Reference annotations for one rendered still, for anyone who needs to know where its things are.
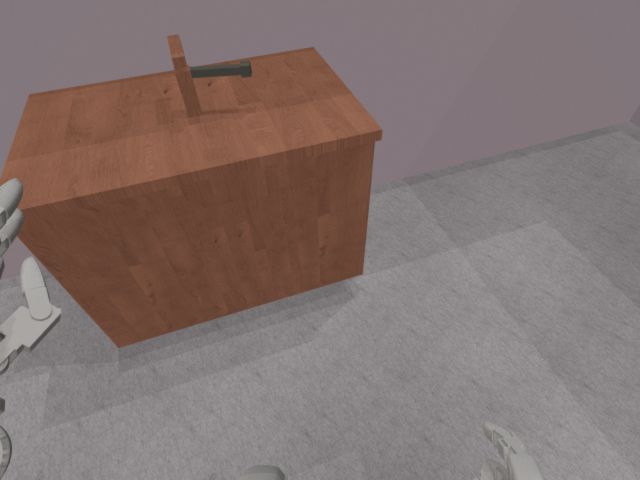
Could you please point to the tap lever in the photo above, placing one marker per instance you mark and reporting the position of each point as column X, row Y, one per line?
column 243, row 69

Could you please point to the counter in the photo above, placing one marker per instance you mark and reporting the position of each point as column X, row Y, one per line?
column 164, row 201

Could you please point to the left robot hand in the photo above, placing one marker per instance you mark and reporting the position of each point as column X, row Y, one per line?
column 26, row 327

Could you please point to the right robot hand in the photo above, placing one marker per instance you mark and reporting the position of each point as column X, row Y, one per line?
column 520, row 466

